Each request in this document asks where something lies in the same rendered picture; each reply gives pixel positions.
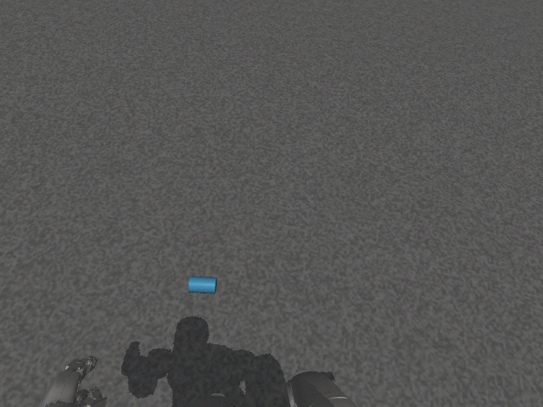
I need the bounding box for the can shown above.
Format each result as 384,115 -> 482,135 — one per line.
188,276 -> 217,293

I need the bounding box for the left robot hand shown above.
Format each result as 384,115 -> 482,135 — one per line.
41,356 -> 107,407

